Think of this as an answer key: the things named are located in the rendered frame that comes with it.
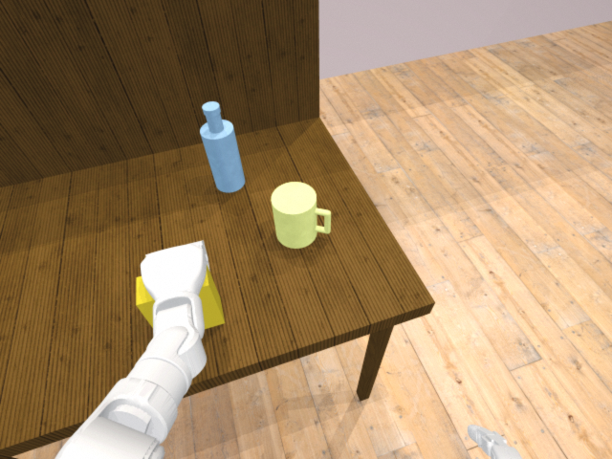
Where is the right robot hand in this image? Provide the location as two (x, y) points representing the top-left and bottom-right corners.
(468, 425), (522, 459)

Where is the left robot upper arm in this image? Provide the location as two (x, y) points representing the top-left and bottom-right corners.
(64, 416), (165, 459)

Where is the left robot forearm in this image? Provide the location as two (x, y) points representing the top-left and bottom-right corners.
(55, 291), (207, 459)

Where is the table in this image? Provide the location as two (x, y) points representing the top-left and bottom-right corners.
(0, 0), (435, 459)

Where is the sponge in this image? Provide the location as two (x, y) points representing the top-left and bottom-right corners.
(136, 265), (225, 329)

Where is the left robot hand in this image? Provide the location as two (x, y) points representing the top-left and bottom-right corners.
(141, 240), (209, 301)

